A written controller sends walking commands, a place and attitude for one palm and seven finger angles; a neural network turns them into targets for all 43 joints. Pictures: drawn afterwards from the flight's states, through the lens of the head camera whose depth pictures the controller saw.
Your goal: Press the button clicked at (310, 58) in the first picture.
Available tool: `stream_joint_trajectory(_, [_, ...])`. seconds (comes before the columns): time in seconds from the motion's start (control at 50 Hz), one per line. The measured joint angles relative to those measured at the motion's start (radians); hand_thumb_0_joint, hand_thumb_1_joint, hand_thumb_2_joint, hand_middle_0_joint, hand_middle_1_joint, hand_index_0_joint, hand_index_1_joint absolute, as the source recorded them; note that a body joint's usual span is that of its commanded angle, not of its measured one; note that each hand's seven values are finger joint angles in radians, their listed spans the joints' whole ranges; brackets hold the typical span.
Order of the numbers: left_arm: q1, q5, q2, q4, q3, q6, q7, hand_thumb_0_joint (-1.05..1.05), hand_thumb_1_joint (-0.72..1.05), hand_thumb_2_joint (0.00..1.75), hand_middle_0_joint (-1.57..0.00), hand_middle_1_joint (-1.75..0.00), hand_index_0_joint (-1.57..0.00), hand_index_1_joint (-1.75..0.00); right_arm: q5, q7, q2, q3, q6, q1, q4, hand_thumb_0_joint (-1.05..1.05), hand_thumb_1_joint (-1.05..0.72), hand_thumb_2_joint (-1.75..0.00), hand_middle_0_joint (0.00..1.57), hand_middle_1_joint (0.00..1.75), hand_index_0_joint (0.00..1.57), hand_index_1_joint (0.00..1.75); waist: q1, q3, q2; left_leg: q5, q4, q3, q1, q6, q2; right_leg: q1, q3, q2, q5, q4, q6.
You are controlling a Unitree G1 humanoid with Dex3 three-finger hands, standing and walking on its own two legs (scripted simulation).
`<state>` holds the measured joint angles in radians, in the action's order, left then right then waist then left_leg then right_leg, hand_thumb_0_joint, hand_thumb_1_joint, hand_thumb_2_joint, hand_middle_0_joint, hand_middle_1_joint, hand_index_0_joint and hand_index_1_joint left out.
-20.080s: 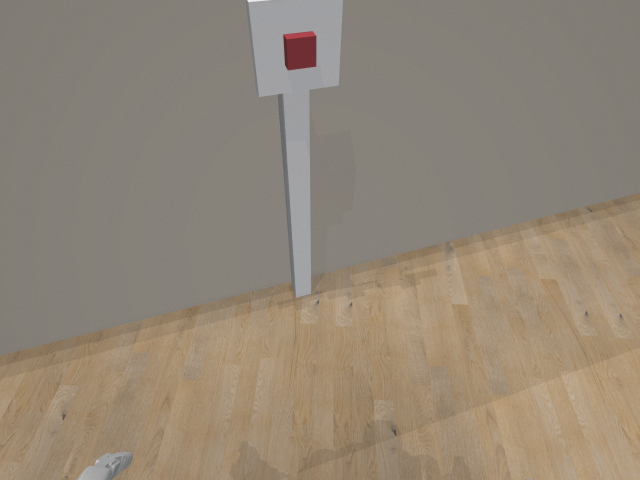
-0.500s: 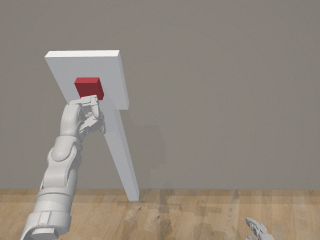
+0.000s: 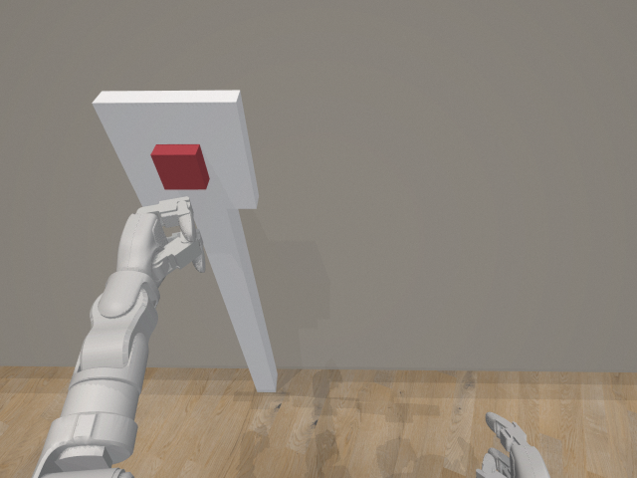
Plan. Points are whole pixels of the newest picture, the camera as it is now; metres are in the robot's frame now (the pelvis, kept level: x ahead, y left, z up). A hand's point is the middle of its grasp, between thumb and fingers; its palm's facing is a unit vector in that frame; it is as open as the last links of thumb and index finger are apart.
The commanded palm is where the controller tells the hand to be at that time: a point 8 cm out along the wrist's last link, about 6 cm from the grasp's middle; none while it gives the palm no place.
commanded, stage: aim a knuckle at the button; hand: left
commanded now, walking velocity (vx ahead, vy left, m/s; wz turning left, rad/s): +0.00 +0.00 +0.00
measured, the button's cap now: (182, 165) +0.47 +0.21 +0.16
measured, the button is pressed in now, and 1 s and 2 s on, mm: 0 0 13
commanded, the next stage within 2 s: press the button with the knuckle in 1.00 s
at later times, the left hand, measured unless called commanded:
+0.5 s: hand (187, 225) +0.38 +0.18 +0.13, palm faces +0.05 -1.00 -0.02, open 3.1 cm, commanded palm +0.35 +0.23 +0.13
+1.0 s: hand (196, 235) +0.38 +0.17 +0.12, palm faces +0.05 -1.00 -0.02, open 3.1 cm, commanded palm +0.35 +0.22 +0.13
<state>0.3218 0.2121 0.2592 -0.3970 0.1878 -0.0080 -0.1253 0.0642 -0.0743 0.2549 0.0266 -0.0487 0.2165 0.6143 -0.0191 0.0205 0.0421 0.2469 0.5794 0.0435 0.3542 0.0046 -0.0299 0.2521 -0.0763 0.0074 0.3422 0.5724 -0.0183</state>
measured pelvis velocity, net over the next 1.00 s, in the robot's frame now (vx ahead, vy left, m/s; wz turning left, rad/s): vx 0.01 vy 0.00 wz -0.01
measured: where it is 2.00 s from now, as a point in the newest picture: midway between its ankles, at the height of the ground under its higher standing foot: outside the picture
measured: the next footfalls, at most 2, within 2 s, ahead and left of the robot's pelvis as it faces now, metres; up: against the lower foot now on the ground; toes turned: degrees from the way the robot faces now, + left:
none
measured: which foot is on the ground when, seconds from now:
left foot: down 0.00-1.00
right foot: down 0.00-1.00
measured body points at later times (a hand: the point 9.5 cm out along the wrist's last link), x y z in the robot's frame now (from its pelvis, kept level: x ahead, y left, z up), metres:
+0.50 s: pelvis +0.01 +0.00 +0.00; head +0.02 +0.00 +0.45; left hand +0.38 +0.24 +0.13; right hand +0.14 -0.25 -0.10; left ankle +0.03 +0.12 -0.73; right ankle -0.03 -0.10 -0.73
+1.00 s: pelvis +0.01 +0.00 +0.00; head +0.02 -0.01 +0.45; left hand +0.37 +0.23 +0.12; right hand +0.17 -0.24 -0.09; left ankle +0.03 +0.12 -0.73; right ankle -0.03 -0.10 -0.73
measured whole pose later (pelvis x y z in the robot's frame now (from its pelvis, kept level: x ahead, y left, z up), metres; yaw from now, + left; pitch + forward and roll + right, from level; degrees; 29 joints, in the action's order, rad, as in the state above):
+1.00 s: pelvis +0.01 +0.00 +0.00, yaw +0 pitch +2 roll +0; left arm 0.30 0.20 0.25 -0.35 0.19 0.02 -0.10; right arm 0.06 -0.06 0.24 0.03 -0.03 0.22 0.60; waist -0.02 0.04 0.04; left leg 0.27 0.58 0.05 0.35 0.01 -0.03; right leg 0.24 -0.07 0.01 0.36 0.57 -0.01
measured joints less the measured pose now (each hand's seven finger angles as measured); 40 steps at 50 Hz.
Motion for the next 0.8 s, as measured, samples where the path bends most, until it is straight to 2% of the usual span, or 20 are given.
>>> stream_joint_trajectory(0.08, [-0.005, -0.002, -0.006, 0.039, 0.009, -0.076, 0.010, 0.02, 0.90, 0.90, -1.30, -1.50, -1.30, -1.50, -0.007, 0.003, -0.006, 0.000, -0.014, 0.015, 0.014, 0.01, -0.90, -0.90, 0.20, 0.30, 0.20, 0.30, 0.000, 0.002, -0.004, 0.003, 0.001, 0.007, -0.004, 0.000, -0.002, -0.001, 0.007, -0.001, 0.001, 0.002, 0.001])
stream_joint_trajectory(0.12, [0.022, 0.001, 0.003, 0.011, 0.013, -0.086, 0.004, 0.02, 0.89, 0.90, -1.30, -1.50, -1.30, -1.50, -0.004, 0.002, -0.007, 0.003, -0.011, 0.022, 0.026, 0.01, -0.90, -0.90, 0.20, 0.30, 0.20, 0.30, -0.001, 0.008, -0.005, 0.006, 0.004, 0.005, -0.004, 0.000, -0.002, -0.003, 0.005, -0.001, 0.003, 0.002, 0.001])
stream_joint_trajectory(0.2, [0.093, 0.003, 0.033, -0.099, 0.016, -0.032, -0.012, 0.02, 0.89, 0.90, -1.30, -1.50, -1.30, -1.50, 0.008, 0.000, -0.004, 0.011, 0.007, 0.033, 0.031, 0.01, -0.90, -0.90, 0.20, 0.30, 0.20, 0.30, -0.008, 0.013, -0.004, 0.006, 0.006, 0.001, 0.005, 0.001, -0.001, 0.003, 0.001, -0.001, 0.003, 0.002, 0.002])
stream_joint_trajectory(0.26, [0.091, 0.002, 0.035, -0.122, 0.019, 0.001, -0.018, 0.01, 0.90, 0.90, -1.30, -1.50, -1.30, -1.50, 0.007, 0.003, 0.002, 0.005, 0.014, 0.042, 0.019, 0.01, -0.90, -0.90, 0.20, 0.30, 0.20, 0.30, -0.014, 0.010, 0.003, 0.005, 0.005, 0.005, 0.015, 0.003, -0.001, 0.015, 0.006, 0.000, 0.000, -0.001, 0.003])
stream_joint_trajectory(0.3, [0.059, 0.004, 0.022, -0.092, 0.021, -0.009, -0.016, 0.02, 0.90, 0.90, -1.30, -1.50, -1.29, -1.50, 0.002, 0.005, 0.004, -0.002, 0.011, 0.049, 0.012, 0.02, -0.90, -0.90, 0.20, 0.30, 0.20, 0.30, -0.015, 0.008, 0.006, 0.006, 0.003, 0.011, 0.017, 0.005, -0.001, 0.019, 0.012, 0.000, -0.001, -0.002, 0.005])
stream_joint_trajectory(0.36, [0.009, 0.005, -0.002, -0.027, 0.028, -0.059, -0.007, 0.02, 0.90, 0.90, -1.30, -1.50, -1.29, -1.50, -0.006, 0.008, 0.002, -0.008, 0.001, 0.058, 0.015, 0.02, -0.90, -0.90, 0.20, 0.30, 0.20, 0.30, -0.011, 0.008, 0.001, 0.012, 0.001, 0.018, 0.011, 0.006, -0.001, 0.017, 0.019, 0.001, 0.003, -0.002, 0.007])
stream_joint_trajectory(0.44, [-0.005, -0.003, 0.001, 0.008, 0.037, -0.098, 0.000, 0.02, 0.90, 0.90, -1.30, -1.50, -1.30, -1.50, -0.006, 0.010, -0.006, -0.009, -0.004, 0.057, 0.027, 0.02, -0.90, -0.90, 0.20, 0.30, 0.20, 0.30, -0.007, 0.014, -0.012, 0.021, 0.005, 0.020, 0.000, 0.005, -0.002, 0.005, 0.021, -0.001, 0.010, -0.002, 0.007])
stream_joint_trajectory(0.6, [0.012, 0.012, 0.029, -0.029, 0.035, -0.002, -0.029, 0.02, 0.90, 0.90, -1.30, -1.50, -1.30, -1.50, 0.006, 0.006, 0.002, -0.009, 0.009, 0.035, 0.005, 0.02, -0.90, -0.90, 0.20, 0.30, 0.20, 0.30, -0.005, 0.020, -0.001, 0.026, 0.008, 0.013, 0.006, 0.008, 0.002, 0.002, 0.014, 0.002, 0.010, -0.010, 0.010])
stream_joint_trajectory(0.74, [-0.050, 0.003, -0.024, 0.097, -0.008, -0.045, -0.002, 0.02, 0.90, 0.90, -1.30, -1.50, -1.29, -1.50, -0.006, 0.011, -0.003, -0.014, -0.012, 0.021, -0.002, 0.01, -0.90, -0.90, 0.20, 0.30, 0.20, 0.30, 0.009, 0.019, -0.001, 0.032, 0.011, 0.013, -0.001, 0.010, 0.006, -0.005, 0.015, 0.007, 0.017, -0.007, 0.013])
stream_joint_trajectory(0.8, [-0.041, -0.004, -0.031, 0.103, -0.022, -0.039, 0.009, 0.02, 0.90, 0.90, -1.30, -1.50, -1.30, -1.50, -0.005, 0.015, -0.009, -0.007, -0.007, 0.011, 0.003, 0.01, -0.90, -0.90, 0.20, 0.30, 0.20, 0.30, 0.011, 0.024, -0.003, 0.034, 0.012, 0.011, -0.007, 0.009, 0.008, -0.011, 0.013, 0.008, 0.020, -0.004, 0.013])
